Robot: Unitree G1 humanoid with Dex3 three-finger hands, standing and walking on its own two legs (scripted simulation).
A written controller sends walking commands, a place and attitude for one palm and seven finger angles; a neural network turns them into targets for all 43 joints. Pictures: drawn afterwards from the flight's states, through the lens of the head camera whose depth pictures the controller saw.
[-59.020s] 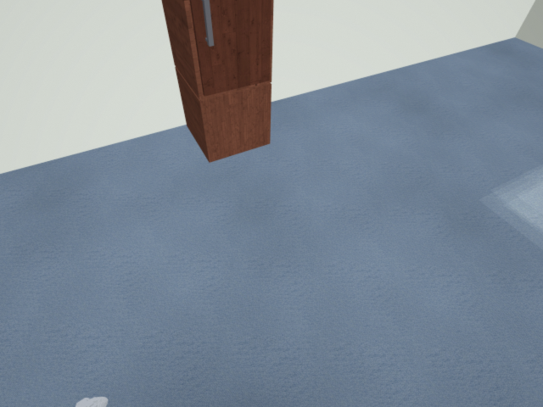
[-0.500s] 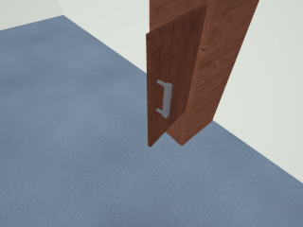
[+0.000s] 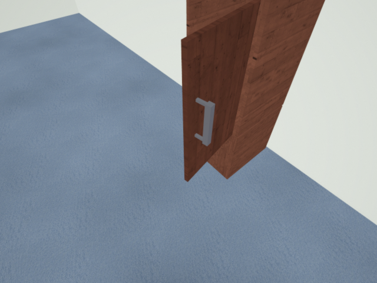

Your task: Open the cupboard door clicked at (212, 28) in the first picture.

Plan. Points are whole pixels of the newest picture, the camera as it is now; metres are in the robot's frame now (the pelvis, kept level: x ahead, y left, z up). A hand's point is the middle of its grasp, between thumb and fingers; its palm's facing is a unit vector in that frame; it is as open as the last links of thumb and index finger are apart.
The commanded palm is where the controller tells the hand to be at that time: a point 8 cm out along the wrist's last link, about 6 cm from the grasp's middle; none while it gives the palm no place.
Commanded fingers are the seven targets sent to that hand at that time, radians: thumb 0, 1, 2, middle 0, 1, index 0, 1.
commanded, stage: stand and wait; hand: left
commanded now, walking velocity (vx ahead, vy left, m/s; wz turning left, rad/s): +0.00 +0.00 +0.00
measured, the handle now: (203, 122) +0.57 -0.01 -0.02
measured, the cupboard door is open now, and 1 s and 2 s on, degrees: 100 100 100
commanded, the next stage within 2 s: none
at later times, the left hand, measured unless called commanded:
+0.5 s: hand out of the picture -0.01 +0.15 -0.17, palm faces +0.05 -0.98 -0.17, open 7.4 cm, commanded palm none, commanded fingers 0.00 0.90 0.90 -0.20 -0.30 -0.20 -0.30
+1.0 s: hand out of the picture -0.01 +0.13 -0.17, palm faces +0.07 -0.98 -0.16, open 7.4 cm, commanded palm none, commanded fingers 0.00 0.90 0.90 -0.20 -0.30 -0.20 -0.30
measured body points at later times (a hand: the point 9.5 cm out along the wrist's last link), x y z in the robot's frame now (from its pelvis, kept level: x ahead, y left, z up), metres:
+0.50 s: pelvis +0.01 -0.01 +0.00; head +0.03 -0.02 +0.45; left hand -0.01 +0.20 -0.16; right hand -0.01 -0.22 -0.17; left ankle +0.02 +0.10 -0.74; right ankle -0.02 -0.10 -0.74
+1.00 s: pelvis +0.03 -0.02 +0.00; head +0.04 -0.03 +0.45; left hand -0.01 +0.18 -0.16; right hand +0.01 -0.23 -0.17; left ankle +0.02 +0.10 -0.74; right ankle -0.02 -0.10 -0.74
